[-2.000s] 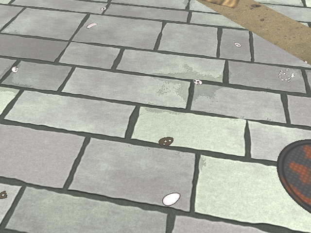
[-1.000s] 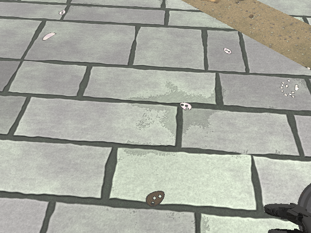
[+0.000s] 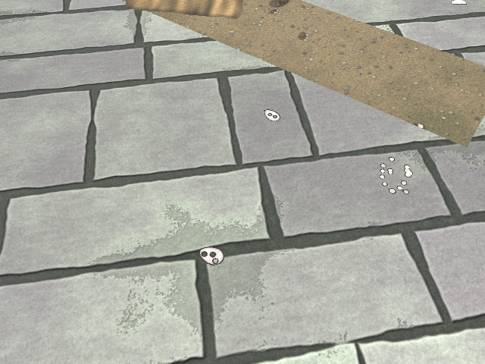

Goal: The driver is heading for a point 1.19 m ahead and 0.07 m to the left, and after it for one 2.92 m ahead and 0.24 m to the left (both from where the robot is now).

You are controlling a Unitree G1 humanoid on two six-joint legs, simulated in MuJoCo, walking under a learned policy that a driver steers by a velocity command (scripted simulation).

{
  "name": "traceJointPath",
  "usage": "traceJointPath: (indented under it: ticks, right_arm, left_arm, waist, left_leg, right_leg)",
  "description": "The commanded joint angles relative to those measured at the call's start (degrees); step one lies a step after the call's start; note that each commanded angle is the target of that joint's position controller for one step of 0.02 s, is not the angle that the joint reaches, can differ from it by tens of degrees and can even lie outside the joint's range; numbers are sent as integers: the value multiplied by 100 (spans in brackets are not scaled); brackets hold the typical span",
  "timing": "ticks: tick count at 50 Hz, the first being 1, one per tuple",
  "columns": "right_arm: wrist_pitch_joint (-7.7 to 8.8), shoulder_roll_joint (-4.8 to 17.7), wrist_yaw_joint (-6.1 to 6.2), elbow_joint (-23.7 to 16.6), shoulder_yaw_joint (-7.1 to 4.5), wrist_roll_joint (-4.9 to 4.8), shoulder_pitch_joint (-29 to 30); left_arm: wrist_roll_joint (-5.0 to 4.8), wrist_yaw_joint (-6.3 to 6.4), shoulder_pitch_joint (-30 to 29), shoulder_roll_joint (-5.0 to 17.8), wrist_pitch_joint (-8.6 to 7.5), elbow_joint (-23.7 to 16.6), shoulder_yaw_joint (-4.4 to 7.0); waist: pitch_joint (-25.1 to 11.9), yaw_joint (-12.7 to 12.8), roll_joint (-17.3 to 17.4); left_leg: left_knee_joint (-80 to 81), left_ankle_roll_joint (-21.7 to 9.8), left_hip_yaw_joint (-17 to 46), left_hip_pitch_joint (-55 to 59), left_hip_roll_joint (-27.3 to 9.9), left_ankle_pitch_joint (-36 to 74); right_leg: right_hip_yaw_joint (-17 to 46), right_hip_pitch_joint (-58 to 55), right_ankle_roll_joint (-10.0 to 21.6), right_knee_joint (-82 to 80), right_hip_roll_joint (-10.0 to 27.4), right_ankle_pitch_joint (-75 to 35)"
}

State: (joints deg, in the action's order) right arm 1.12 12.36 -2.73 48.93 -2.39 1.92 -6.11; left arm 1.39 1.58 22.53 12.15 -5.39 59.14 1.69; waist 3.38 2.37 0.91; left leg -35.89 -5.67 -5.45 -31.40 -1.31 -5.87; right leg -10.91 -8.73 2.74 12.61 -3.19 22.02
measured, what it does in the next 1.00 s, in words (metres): walks ahead: left foot, then right foot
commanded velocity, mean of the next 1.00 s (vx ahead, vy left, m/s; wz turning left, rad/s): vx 0.50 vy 0.00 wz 0.23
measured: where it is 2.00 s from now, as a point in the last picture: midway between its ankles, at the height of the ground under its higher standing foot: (222, 178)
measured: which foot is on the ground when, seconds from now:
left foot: up 0.00-0.02, down 0.04-0.62, up 0.64-1.00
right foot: down 0.00-0.06, up 0.08-0.58, down 0.60-1.00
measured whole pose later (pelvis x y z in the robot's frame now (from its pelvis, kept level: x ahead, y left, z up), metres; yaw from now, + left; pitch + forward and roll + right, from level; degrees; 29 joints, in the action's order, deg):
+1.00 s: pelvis +0.53 +0.05 +0.02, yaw +14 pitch +0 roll -1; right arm 1.6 13.8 -2.0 48.4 -1.1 1.8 -5.9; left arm 0.4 -0.7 24.8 11.6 -5.0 56.4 1.8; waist 2.0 2.6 2.8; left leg -41.4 -0.7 -1.1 -35.3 -5.6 -2.8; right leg -2.9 -1.3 4.7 10.0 -5.2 11.9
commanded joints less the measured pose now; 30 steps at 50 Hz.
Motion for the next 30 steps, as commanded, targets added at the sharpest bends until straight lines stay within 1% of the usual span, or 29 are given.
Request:
traceJointPath:
  ticks: [1,2,3,4,5,6,7,8,9,10,11,12,13,15,17,18,20,23,25,26,27,28,29,30]
  right_arm:
    - [93,508,61,-176,-143,10,-601]
    - [134,674,82,71,-236,46,-1403]
    - [144,1163,150,228,-401,118,-2195]
    - [78,1681,175,96,-558,7,-1950]
    - [28,1585,156,100,-540,-148,-1794]
    - [23,1359,194,86,-474,-154,-1471]
    - [32,1018,210,114,-385,-123,-1282]
    - [68,876,243,115,-333,-134,-1114]
    - [106,786,267,86,-293,-153,-983]
    - [166,811,259,78,-284,-179,-1014]
    - [218,893,252,102,-299,-209,-1094]
    - [254,964,247,123,-310,-210,-1158]
    - [273,998,246,137,-313,-201,-1248]
    - [284,959,242,199,-289,-197,-1489]
    - [287,899,240,264,-260,-197,-1727]
    - [292,916,252,270,-258,-193,-1814]
    - [304,935,275,320,-243,-175,-1991]
    - [308,936,319,381,-211,-121,-2172]
    - [313,988,356,411,-204,-82,-2190]
    - [319,1034,378,415,-207,-70,-2120]
    - [327,1076,395,399,-209,-64,-1977]
    - [340,1135,398,392,-216,-54,-1871]
    - [341,1169,377,408,-217,-44,-1807]
    - [358,1105,352,377,-186,-76,-1785]
  left_arm:
    - [37,79,102,1032,30,-166,188]
    - [10,63,29,1090,68,-229,198]
    - [-31,27,-43,979,54,-427,157]
    - [-174,-112,106,509,-15,-786,103]
    - [-51,-143,-454,958,-78,-901,176]
    - [-99,-172,-778,837,-152,-1057,150]
    - [-115,-164,-753,782,-190,-1041,141]
    - [-30,-158,-801,727,-115,-1086,148]
    - [70,-165,-632,656,13,-1050,125]
    - [123,-182,-561,621,127,-1062,129]
    - [148,-201,-575,592,213,-1105,129]
    - [146,-221,-621,563,272,-1135,127]
    - [139,-237,-776,551,301,-1195,123]
    - [122,-257,-1266,560,320,-1363,124]
    - [99,-281,-1669,546,319,-1486,114]
    - [88,-297,-1880,535,310,-1563,103]
    - [59,-316,-2210,528,292,-1682,84]
    - [26,-338,-2629,547,252,-1850,58]
    - [12,-347,-2722,600,217,-1945,62]
    - [9,-344,-2620,646,198,-1950,75]
    - [4,-327,-2336,694,178,-1887,97]
    - [-5,-284,-1902,781,160,-1756,143]
    - [-10,-222,-1158,879,126,-1516,205]
    - [66,-146,-263,1060,70,-1277,280]
  waist:
    - [-336,-495,-633]
    - [-785,-875,-550]
    - [-1331,-1226,-31]
    - [-1851,-816,1619]
    - [-1695,-896,395]
    - [-988,-762,123]
    - [-441,-503,-327]
    - [-231,-315,-356]
    - [-239,-150,-252]
    - [-295,-99,-163]
    - [-297,-66,-108]
    - [-288,-48,-66]
    - [-235,-87,-11]
    - [-72,-252,104]
    - [-32,-425,193]
    - [-39,-514,208]
    - [-28,-643,248]
    - [57,-779,278]
    - [116,-746,321]
    - [126,-647,341]
    - [73,-471,363]
    - [-120,-273,397]
    - [-502,59,284]
    - [-1042,451,58]
  left_leg:
    - [210,-404,-407,852,572,-765]
    - [646,-587,-275,1928,683,-593]
    - [924,-964,1037,3324,-243,-1031]
    - [1690,-1982,4484,4910,-1858,-802]
    - [1908,-1925,4458,4783,-1792,-518]
    - [1965,-1754,3675,4098,-1696,-180]
    - [2115,-1469,3152,3293,-1460,445]
    - [2166,-1281,2734,2794,-1154,877]
    - [2241,-1176,2403,2471,-922,1143]
    - [2275,-1159,2263,2353,-808,1355]
    - [2302,-1163,2144,2264,-705,1531]
    - [2367,-1144,2011,2216,-644,1574]
    - [2452,-1098,1929,2177,-594,1545]
    - [2579,-943,1839,2255,-515,1532]
    - [2582,-746,1773,2522,-467,1663]
    - [2593,-665,1752,2668,-471,1693]
    - [2554,-588,1757,3008,-527,1803]
    - [2449,-609,1778,3450,-660,1998]
    - [2333,-600,1836,3670,-824,2274]
    - [2240,-556,1831,3718,-900,2535]
    - [2045,-464,1754,3668,-911,3030]
    - [1631,-374,1677,3611,-869,3818]
    - [771,-287,1524,3536,-699,4286]
    - [-405,-196,1327,2889,-453,3575]
  right_leg:
    - [94,-16,444,1823,1723,-7125]
    - [-29,430,352,3017,1635,-6603]
    - [-106,1682,198,4775,1418,-4722]
    - [204,4198,-148,7077,-86,495]
    - [1370,4863,-24,7297,226,344]
    - [1414,5041,7,6982,523,-115]
    - [1369,4794,-15,6383,725,-389]
    - [1406,4518,-84,5957,864,-402]
    - [1386,4182,-173,5714,900,-438]
    - [1340,4045,-255,5529,890,-441]
    - [1262,4046,-337,5349,883,-461]
    - [1187,4101,-400,5129,888,-591]
    - [1118,4190,-453,4880,912,-797]
    - [1033,4447,-509,4275,970,-1312]
    - [992,4586,-489,3690,958,-1796]
    - [967,4619,-471,3420,927,-1978]
    - [946,4697,-420,3005,859,-2220]
    - [880,4724,-295,2483,714,-2237]
    - [893,4583,-155,2190,626,-2033]
    - [903,4382,-61,2046,573,-1854]
    - [892,3938,41,1863,473,-1650]
    - [831,3303,141,1755,284,-1406]
    - [745,2423,261,1478,102,-1380]
    - [1080,1115,452,1321,460,-1454]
